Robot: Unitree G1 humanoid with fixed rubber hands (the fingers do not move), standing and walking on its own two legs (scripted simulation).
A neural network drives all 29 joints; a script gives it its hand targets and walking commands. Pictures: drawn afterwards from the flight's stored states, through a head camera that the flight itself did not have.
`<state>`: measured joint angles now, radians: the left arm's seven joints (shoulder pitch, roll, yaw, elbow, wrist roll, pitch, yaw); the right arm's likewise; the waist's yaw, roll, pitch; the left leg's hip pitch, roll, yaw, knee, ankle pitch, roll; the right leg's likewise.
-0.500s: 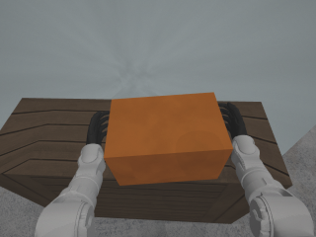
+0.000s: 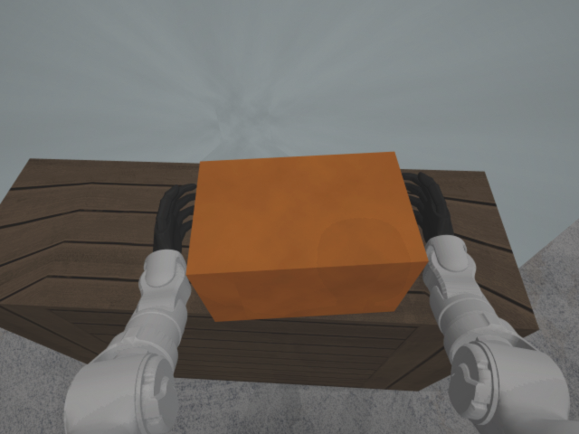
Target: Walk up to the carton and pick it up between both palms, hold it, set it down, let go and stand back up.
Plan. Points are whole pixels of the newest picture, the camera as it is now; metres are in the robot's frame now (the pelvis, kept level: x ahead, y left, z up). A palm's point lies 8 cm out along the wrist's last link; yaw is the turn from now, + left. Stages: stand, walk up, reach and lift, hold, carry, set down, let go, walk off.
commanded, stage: set down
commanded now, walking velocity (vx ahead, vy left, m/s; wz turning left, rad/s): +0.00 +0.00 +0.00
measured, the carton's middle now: (301, 239) +0.42 +0.03 -0.02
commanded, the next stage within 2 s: none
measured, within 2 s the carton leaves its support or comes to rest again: neither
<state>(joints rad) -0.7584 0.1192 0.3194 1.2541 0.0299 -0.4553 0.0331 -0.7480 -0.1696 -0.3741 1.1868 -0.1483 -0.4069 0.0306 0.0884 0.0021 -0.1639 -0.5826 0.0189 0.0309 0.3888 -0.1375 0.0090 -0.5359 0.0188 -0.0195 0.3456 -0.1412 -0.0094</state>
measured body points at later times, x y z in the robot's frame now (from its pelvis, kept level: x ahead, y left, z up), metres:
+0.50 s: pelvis +0.01 +0.00 +0.00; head +0.09 +0.01 +0.44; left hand +0.40 +0.22 +0.02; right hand +0.44 -0.17 +0.03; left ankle +0.01 +0.11 -0.74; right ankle -0.01 -0.11 -0.74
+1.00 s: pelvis -0.02 -0.01 -0.03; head +0.07 +0.00 +0.41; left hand +0.39 +0.25 +0.00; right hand +0.45 -0.19 +0.02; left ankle +0.01 +0.11 -0.74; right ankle -0.01 -0.11 -0.74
